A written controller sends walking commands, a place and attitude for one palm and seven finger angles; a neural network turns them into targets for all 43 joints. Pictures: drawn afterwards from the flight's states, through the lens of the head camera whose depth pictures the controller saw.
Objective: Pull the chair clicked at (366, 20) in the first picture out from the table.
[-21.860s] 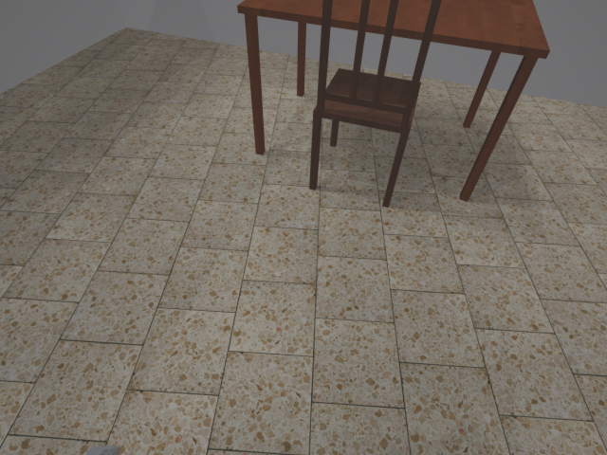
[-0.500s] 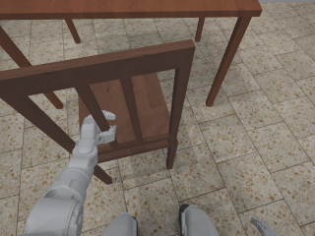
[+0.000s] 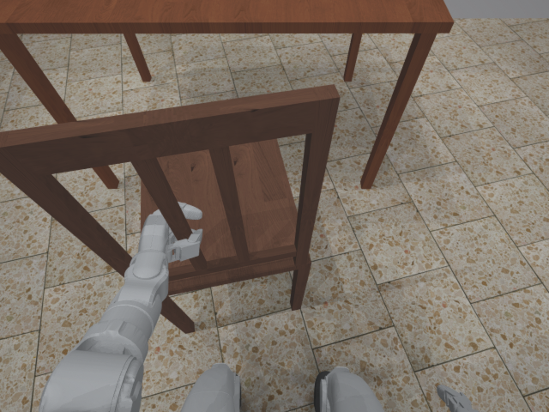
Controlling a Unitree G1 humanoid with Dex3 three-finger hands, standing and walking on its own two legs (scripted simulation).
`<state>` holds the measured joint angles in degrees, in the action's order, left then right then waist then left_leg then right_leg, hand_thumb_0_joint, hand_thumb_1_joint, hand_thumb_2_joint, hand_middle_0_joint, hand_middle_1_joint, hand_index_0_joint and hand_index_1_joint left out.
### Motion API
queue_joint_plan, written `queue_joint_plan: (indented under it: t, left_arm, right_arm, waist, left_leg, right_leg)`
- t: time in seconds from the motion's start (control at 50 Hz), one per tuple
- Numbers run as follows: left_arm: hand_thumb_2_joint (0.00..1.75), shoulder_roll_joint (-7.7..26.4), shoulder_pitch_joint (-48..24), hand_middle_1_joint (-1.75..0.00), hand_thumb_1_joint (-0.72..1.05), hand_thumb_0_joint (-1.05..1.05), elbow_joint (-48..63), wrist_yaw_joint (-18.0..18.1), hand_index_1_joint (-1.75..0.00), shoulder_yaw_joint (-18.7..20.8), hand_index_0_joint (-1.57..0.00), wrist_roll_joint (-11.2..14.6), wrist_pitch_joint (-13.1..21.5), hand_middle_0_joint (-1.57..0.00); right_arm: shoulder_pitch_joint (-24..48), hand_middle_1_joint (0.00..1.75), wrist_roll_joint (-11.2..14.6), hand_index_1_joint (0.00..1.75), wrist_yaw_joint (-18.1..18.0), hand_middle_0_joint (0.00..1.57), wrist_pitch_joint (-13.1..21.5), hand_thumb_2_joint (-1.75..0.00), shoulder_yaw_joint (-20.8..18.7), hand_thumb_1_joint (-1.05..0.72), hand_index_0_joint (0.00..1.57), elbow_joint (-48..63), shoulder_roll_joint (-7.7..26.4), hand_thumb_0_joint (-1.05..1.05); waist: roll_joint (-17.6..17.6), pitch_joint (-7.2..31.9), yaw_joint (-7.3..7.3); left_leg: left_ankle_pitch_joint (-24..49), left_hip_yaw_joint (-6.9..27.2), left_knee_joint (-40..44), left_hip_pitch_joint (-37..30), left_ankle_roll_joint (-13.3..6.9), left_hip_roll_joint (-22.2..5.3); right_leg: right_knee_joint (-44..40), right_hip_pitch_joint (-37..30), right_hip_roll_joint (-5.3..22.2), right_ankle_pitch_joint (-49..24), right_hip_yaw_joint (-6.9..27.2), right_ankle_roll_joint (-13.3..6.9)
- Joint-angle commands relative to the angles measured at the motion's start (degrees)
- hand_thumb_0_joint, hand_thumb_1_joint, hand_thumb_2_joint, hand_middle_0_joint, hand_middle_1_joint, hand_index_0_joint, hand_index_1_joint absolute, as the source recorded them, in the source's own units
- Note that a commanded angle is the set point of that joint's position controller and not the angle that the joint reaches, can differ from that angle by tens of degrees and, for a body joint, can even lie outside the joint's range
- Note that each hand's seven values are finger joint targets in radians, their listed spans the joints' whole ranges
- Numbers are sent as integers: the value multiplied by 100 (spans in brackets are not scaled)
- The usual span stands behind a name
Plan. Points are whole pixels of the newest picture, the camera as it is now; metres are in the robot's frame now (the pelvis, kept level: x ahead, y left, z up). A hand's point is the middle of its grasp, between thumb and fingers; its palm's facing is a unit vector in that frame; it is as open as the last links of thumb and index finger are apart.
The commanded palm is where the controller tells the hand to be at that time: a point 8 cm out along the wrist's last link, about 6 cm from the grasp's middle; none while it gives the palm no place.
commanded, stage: step backward, pulling the chair out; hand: left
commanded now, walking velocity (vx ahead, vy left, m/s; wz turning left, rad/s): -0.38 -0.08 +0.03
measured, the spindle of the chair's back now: (179, 225) +0.39 +0.18 -0.03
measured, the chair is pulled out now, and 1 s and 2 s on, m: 0.38 0.43 0.54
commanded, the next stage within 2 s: none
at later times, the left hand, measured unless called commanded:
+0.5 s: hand (188, 249) +0.35 +0.17 -0.05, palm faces +0.10 -0.97 -0.23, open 5.9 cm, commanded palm +0.35 +0.21 -0.05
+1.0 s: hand (188, 267) +0.32 +0.16 -0.05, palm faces +0.09 -0.97 -0.22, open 5.8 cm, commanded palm +0.31 +0.21 -0.04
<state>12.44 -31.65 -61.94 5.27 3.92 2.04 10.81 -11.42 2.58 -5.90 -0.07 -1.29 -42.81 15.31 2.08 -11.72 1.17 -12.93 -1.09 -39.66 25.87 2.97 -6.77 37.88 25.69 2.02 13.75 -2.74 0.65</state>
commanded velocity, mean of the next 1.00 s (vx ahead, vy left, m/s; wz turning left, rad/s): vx -0.38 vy -0.04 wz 0.02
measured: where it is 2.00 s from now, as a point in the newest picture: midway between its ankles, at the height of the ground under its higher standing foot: outside the picture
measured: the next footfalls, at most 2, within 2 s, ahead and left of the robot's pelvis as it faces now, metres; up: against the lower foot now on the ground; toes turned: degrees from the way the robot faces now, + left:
left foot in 0.20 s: +0.05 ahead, +0.15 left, +0.00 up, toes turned +1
right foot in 1.08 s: -0.02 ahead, -0.16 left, +0.00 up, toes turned -2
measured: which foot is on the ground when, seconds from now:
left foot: down 0.00-0.12, up 0.14-0.18, down 0.20-1.00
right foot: down 0.00-0.98, up 1.00-1.00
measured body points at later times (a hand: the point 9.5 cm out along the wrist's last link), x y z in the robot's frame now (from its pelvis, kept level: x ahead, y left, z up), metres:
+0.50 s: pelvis -0.01 -0.01 +0.00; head +0.06 -0.02 +0.44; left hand +0.34 +0.22 -0.04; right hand +0.06 -0.28 -0.14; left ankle +0.02 +0.15 -0.71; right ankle +0.09 -0.14 -0.71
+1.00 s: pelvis -0.05 -0.01 +0.00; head +0.04 -0.01 +0.44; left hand +0.31 +0.21 -0.04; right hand +0.05 -0.29 -0.12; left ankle +0.01 +0.15 -0.72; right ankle +0.04 -0.15 -0.71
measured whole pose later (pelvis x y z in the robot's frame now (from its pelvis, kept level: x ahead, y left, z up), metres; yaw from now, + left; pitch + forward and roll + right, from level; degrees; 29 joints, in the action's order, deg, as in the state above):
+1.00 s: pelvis -0.05 -0.01 +0.00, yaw +1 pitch +0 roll +0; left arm 13.5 -31.7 -59.4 5.8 5.6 1.9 8.8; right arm -9.7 2.4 -5.8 -1.1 -2.0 -42.3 17.1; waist 0.6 -11.9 3.1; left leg -13.3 0.4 -38.7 24.8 2.7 -4.1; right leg 39.0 27.4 3.5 15.5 -2.2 0.9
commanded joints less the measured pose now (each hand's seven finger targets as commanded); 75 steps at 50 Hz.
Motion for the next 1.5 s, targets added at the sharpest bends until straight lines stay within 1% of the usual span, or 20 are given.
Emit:
queue_joint_plan:
  t: [0.0, 0.1, 0.24, 0.3, 0.36, 0.4, 0.48, 0.56, 0.64, 0.74, 0.84, 0.9, 0.98, 1.08, 1.14, 1.18, 1.26, 1.34, 1.4, 1.48]
  left_arm:
    - [90, 1164, -1923, -145, 90, 0, 1266, 50, -145, 189, -50, -105, 512, -50]
    - [90, 1577, -1793, -145, 90, 0, 1049, 116, -145, 394, -50, -107, 339, -50]
    - [90, 1263, -1750, -145, 90, 0, 1043, 96, -145, 335, -50, -28, 426, -50]
    - [90, 1210, -1863, -145, 90, 0, 1218, -7, -145, 287, -50, -16, 471, -50]
    - [90, 1366, -1865, -145, 90, 0, 1206, -15, -145, 309, -50, -86, 389, -50]
    - [90, 1626, -1775, -145, 90, 0, 1068, 58, -145, 401, -50, -108, 273, -50]
    - [90, 1514, -1755, -145, 90, 0, 986, 32, -145, 493, -50, -33, 243, -50]
    - [90, 1216, -2134, -145, 90, 0, 1304, 41, -145, 306, -50, -115, 361, -50]
    - [90, 1073, -1910, -145, 90, 0, 1321, -9, -145, 253, -50, -161, 405, -50]
    - [90, 1496, -1894, -145, 90, 0, 1210, 70, -145, 445, -50, -130, 361, -50]
    - [90, 1664, -1580, -145, 90, 0, 1112, 86, -145, 553, -50, -29, 131, -50]
    - [90, 1438, -1625, -145, 90, 0, 1347, 62, -145, 438, -50, -56, 158, -50]
    - [90, 1055, -1844, -145, 90, 0, 1713, 42, -145, 157, -50, -48, 282, -50]
    - [90, 1059, -1966, -145, 90, 0, 1515, -103, -145, 113, -50, -147, 471, -50]
    - [90, 1571, -2061, -145, 90, 0, 1136, -12, -145, 318, -50, -125, 350, -50]
    - [90, 1638, -1945, -145, 90, 0, 1065, 34, -145, 397, -50, -60, 336, -50]
    - [90, 1573, -1792, -145, 90, 0, 889, 57, -145, 492, -50, 1, 291, -50]
    - [90, 1223, -2013, -145, 90, 0, 1088, 50, -145, 314, -50, -94, 369, -50]
    - [90, 1172, -1939, -145, 90, 0, 1216, 26, -145, 301, -50, -113, 423, -50]
    - [90, 1536, -1697, -145, 90, 0, 1005, 60, -145, 424, -50, -52, 272, -50]
  right_arm:
    - [-224, 30, 28, 30, -20, 20, 223, -90, -240, -90, 20, 437, 788, 0]
    - [-381, 30, -11, 30, -16, 20, 225, -90, -211, -90, 20, 177, 662, 0]
    - [-127, 30, 0, 30, -13, 20, 284, -90, -155, -90, 20, 346, 847, 0]
    - [-300, 30, 14, 30, -28, 20, 300, -90, -204, -90, 20, 312, 880, 0]
    - [-363, 30, 51, 30, -9, 20, 336, -90, -249, -90, 20, 287, 832, 0]
    - [-398, 30, 39, 30, -2, 20, 340, -90, -251, -90, 20, 173, 732, 0]
    - [-381, 30, 20, 30, -28, 20, 387, -90, -101, -90, 20, 9, 702, 0]
    - [-149, 30, -82, 30, 0, 20, 237, -90, -164, -90, 20, 243, 792, 0]
    - [-420, 30, -61, 30, 113, 20, 246, -90, -264, -90, 20, 230, 800, 0]
    - [-394, 30, 22, 30, 24, 20, 174, -90, -333, -90, 20, 227, 821, 0]
    - [-276, 30, 55, 30, -71, 20, 96, -90, -251, -90, 20, 331, 790, 0]
    - [-98, 30, 8, 30, -76, 20, 74, -90, -171, -90, 20, 447, 786, 0]
    - [-106, 30, -49, 30, 28, 20, 45, -90, -230, -90, 20, 613, 831, 0]
    - [-447, 30, -49, 30, 89, 20, 279, -90, -244, -90, 20, 277, 836, 0]
    - [-431, 30, 78, 30, -28, 20, 287, -90, -337, -90, 20, 194, 848, 0]
    - [-210, 30, 37, 30, -75, 20, 315, -90, -252, -90, 20, 133, 740, 0]
    - [-285, 30, 23, 30, -158, 20, 352, -90, -168, -90, 20, 51, 814, 0]
    - [-209, 30, -43, 30, -42, 20, 222, -90, -179, -90, 20, 234, 799, 0]
    - [-353, 30, -30, 30, 15, 20, 276, -90, -255, -90, 20, 294, 846, 0]
    - [-430, 30, 77, 30, 11, 20, 267, -90, -297, -90, 20, 335, 835, 0]
  waist:
    - [395, 2460, 16]
    - [-1230, 2410, 117]
    - [1027, 2080, -137]
    - [794, 2263, -87]
    - [-314, 2430, 30]
    - [-1145, 2499, 34]
    - [-1223, 2460, 24]
    - [1506, 2194, -66]
    - [536, 2797, 17]
    - [50, 3361, 151]
    - [-1010, 3038, 43]
    - [-593, 2667, 39]
    - [1526, 2350, -31]
    - [1084, 2658, 15]
    - [-1013, 2854, 184]
    - [-709, 2643, 64]
    - [-658, 2623, -15]
    - [1180, 2471, -79]
    - [793, 2701, -52]
    - [-490, 2596, 6]
  left_leg:
    - [-425, 668, 737, -301, -519, -727]
    - [-1340, 206, -1148, -1523, -168, 299]
    - [-1146, 1582, 1718, 238, -893, -1160]
    - [-89, 1234, 1090, 28, -830, -1042]
    - [-777, 596, 37, -212, -368, -211]
    - [-1724, 376, -1047, -905, -149, 309]
    - [-814, 352, 346, -1346, -179, 212]
    - [1658, 1607, 1553, -493, -884, -1268]
    - [4036, 1281, 322, -1752, -646, -1106]
    - [2130, 722, -28, -1292, -171, -501]
    - [-1130, 557, -363, -935, -83, 145]
    - [-526, 748, 839, -1160, -326, -168]
    - [142, 1716, 1846, -147, -1119, -1407]
    - [2622, 1114, 512, -1776, -676, -971]
    - [76, 371, -464, -1179, -89, -28]
    - [-1151, 532, -861, -1039, -60, 180]
    - [506, 714, 1067, -1286, -290, -286]
    - [1595, 1429, 1283, -634, -821, -1167]
    - [1918, 1184, 761, -767, -702, -1021]
    - [-1611, 492, -135, -586, -247, 19]
  right_leg:
    - [-371, -1279, 543, 136, 678, -307]
    - [-2287, 611, 1654, 2314, 1542, -653]
    - [555, -1076, 198, 951, 354, -90]
    - [48, -1591, 157, 415, 337, -106]
    - [-955, -1168, 1018, -31, 1292, -514]
    - [-2184, -122, 1833, 1896, 1794, -760]
    - [-1386, -663, 1568, -120, 1151, -562]
    - [702, -1068, 293, 242, 285, -39]
    - [-560, -1448, 420, -1497, 536, -233]
    - [-545, -2019, 1173, -3721, 1042, -555]
    - [-1240, -1498, 1834, -2140, 1352, -683]
    - [-1014, -853, 1162, -176, 750, -300]
    - [1142, -1159, -30, 1174, 185, -81]
    - [-1252, -1422, 123, -618, 323, -111]
    - [-1413, -1272, 1518, -1718, 1498, -689]
    - [-1581, -906, 1876, -1094, 1590, -828]
    - [-748, -1233, 1174, -1450, 909, -301]
    - [288, -1331, 273, 151, 330, -59]
    - [-191, -1608, 300, -482, 410, -202]
    - [-1410, -587, 1290, 1085, 1499, -617]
